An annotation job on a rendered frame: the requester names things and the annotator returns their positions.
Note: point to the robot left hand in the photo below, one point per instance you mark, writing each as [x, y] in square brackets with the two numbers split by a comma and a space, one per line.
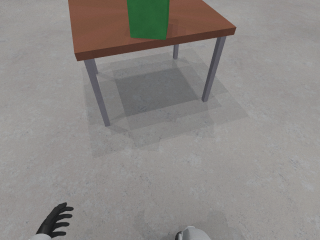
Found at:
[49, 224]

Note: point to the carton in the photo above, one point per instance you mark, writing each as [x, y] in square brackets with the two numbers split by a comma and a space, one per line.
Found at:
[148, 19]

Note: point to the right robot thigh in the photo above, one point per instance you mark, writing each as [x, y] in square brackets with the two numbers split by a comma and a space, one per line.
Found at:
[193, 234]

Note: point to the table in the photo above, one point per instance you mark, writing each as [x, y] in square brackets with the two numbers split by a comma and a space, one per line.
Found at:
[100, 28]

